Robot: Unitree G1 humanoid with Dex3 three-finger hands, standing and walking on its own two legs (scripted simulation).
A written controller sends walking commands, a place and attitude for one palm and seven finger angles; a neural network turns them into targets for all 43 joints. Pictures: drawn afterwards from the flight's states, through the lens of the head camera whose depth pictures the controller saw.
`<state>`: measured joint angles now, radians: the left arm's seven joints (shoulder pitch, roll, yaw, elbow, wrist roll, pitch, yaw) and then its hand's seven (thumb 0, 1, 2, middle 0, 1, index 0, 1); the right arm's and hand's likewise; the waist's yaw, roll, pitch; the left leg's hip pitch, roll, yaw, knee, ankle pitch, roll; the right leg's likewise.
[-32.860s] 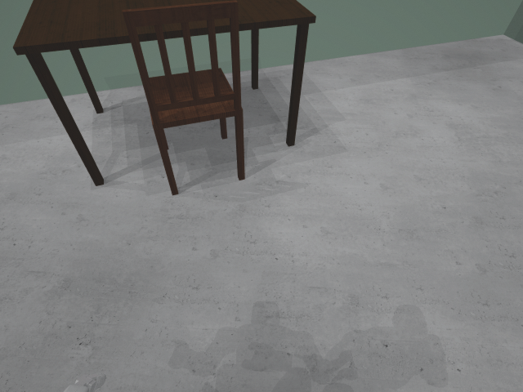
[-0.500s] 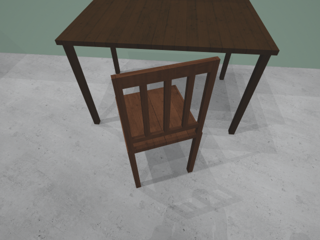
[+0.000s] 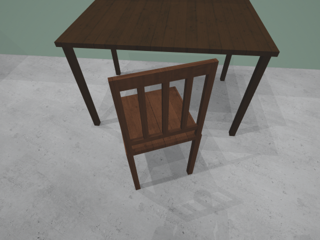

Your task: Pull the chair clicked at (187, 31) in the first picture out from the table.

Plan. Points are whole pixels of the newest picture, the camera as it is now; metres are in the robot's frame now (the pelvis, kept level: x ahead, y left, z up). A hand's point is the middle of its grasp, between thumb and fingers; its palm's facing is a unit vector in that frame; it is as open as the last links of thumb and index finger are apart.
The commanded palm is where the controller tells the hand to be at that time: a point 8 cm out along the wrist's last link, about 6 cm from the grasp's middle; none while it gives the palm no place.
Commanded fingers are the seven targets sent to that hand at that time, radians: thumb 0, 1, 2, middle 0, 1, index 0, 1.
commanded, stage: take the last steps up to it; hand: left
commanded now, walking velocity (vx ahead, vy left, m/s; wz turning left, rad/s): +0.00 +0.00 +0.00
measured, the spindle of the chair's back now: (165, 110) +0.61 +0.02 -0.10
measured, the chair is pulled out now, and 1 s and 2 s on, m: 0.26 0.26 0.26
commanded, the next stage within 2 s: come to a stop and stand still in 0.60 s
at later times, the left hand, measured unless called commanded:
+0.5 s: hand out of the picture +0.03 +0.16 -0.19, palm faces +0.02 -0.99 -0.17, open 7.4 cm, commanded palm none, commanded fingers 0.00 0.90 0.90 -0.20 -0.30 -0.20 -0.30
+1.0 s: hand out of the picture +0.16 +0.14 -0.19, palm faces +0.06 -0.98 -0.21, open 7.3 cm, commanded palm none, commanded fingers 0.00 0.90 0.90 -0.20 -0.30 -0.20 -0.30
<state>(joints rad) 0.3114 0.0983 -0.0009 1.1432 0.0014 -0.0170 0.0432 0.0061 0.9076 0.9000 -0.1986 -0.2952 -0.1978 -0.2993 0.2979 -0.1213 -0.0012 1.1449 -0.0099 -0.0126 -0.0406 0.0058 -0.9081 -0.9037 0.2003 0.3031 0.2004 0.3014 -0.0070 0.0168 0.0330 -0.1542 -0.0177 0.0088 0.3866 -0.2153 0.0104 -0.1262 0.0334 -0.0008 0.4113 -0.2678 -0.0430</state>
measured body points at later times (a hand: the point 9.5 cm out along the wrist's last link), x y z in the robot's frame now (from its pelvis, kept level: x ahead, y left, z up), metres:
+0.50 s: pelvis +0.06 +0.00 -0.02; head +0.08 -0.01 +0.43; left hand +0.03 +0.21 -0.17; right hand +0.00 -0.21 -0.17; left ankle +0.00 +0.11 -0.74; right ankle -0.01 -0.09 -0.71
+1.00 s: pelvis +0.15 -0.03 -0.01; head +0.18 -0.03 +0.44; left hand +0.16 +0.19 -0.17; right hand +0.19 -0.26 -0.17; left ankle +0.15 +0.09 -0.74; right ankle +0.12 -0.13 -0.74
